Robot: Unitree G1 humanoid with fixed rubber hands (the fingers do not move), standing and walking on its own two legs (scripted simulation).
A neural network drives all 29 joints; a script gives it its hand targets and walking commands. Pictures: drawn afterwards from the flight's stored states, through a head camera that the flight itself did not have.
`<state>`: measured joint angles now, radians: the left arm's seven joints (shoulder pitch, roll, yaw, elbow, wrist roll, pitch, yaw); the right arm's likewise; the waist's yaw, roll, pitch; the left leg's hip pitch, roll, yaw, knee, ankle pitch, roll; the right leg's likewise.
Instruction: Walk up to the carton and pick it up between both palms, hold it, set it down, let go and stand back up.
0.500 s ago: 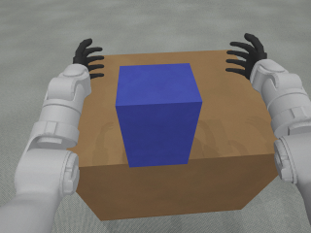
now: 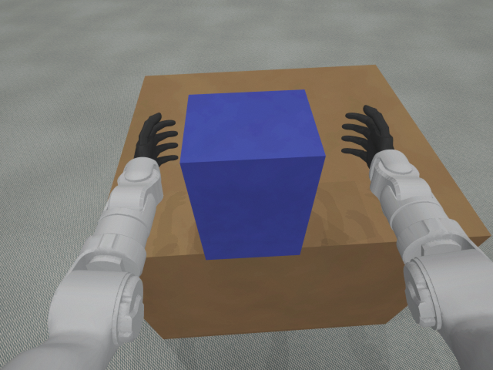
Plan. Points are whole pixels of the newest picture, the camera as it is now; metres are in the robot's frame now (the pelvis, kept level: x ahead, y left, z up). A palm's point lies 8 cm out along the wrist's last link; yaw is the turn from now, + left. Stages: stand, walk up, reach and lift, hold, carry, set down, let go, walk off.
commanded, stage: reach and lift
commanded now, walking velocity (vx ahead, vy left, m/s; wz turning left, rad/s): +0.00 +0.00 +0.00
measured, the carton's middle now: (250, 183) +0.46 +0.02 +0.04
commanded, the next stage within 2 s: none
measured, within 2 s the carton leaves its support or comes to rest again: neither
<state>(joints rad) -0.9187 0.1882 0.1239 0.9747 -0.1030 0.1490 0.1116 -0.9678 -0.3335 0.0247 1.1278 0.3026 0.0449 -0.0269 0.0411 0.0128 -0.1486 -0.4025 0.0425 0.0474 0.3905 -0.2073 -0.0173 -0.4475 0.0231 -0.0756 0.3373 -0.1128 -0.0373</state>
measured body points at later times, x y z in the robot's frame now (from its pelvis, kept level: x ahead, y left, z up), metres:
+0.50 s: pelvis -0.01 +0.00 -0.01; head +0.05 -0.01 +0.44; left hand +0.45 +0.17 +0.09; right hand +0.47 -0.19 +0.10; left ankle -0.02 +0.13 -0.74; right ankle +0.02 -0.09 -0.74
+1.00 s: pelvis +0.00 +0.01 +0.00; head +0.05 +0.01 +0.45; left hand +0.44 +0.16 +0.10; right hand +0.45 -0.13 +0.09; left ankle -0.02 +0.13 -0.74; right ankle +0.02 -0.09 -0.74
